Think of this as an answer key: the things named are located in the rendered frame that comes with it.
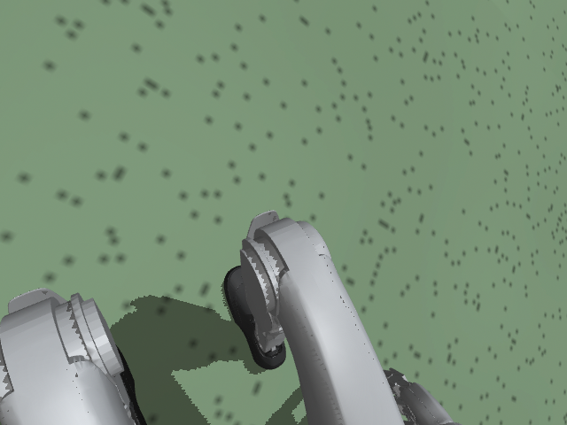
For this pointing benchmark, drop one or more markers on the right robot hand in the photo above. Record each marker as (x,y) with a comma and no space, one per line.
(415,402)

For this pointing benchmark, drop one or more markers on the right robot foot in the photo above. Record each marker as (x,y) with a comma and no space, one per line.
(235,295)

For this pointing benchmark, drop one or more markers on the left robot foot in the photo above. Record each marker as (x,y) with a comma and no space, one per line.
(129,384)

